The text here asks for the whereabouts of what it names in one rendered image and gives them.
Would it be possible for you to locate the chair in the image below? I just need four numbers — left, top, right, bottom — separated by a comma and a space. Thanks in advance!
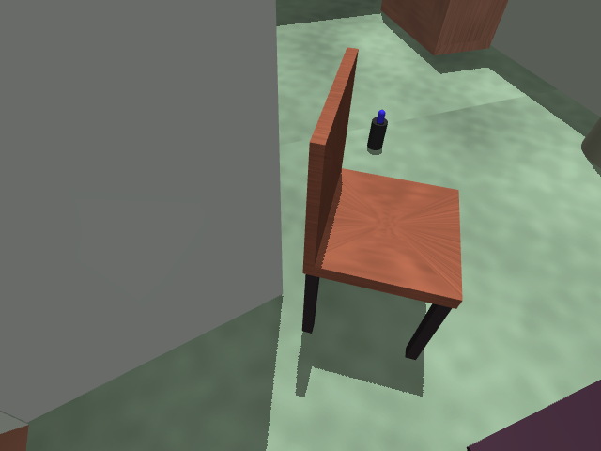
302, 47, 463, 360

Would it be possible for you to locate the bottle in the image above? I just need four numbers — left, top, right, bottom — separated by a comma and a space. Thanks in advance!
367, 110, 388, 150

